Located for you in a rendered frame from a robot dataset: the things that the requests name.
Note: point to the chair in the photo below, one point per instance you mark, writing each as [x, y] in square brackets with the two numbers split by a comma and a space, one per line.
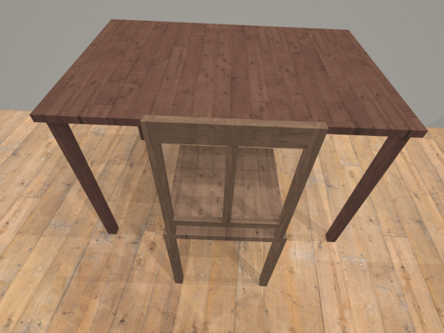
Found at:
[226, 192]

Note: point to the table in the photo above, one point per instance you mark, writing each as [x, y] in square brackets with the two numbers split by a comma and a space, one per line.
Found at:
[134, 68]

